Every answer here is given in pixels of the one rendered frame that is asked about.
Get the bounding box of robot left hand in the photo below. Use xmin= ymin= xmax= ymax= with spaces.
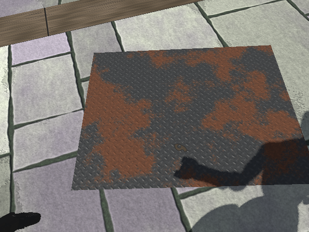
xmin=0 ymin=212 xmax=41 ymax=232

